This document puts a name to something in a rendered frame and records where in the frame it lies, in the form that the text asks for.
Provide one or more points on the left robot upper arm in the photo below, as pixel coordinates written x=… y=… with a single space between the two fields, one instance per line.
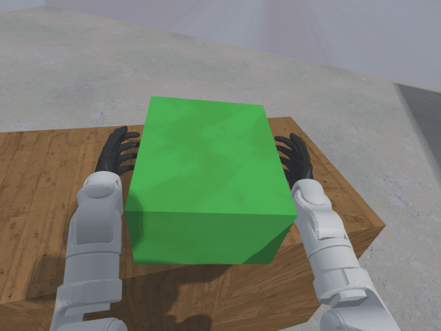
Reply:
x=106 y=324

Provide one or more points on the robot left forearm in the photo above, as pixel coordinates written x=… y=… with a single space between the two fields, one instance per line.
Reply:
x=91 y=279

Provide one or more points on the carton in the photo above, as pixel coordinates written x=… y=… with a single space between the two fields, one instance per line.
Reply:
x=208 y=186

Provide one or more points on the pedestal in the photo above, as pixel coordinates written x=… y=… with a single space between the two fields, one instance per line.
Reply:
x=41 y=172

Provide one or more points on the robot right hand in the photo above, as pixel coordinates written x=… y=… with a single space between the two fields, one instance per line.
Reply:
x=299 y=165

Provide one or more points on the robot left hand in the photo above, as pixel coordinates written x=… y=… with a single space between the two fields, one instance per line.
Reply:
x=110 y=158

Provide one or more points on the robot right forearm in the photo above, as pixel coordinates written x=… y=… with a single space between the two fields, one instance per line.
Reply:
x=339 y=280

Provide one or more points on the right robot upper arm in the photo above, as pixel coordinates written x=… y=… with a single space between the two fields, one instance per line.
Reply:
x=357 y=318

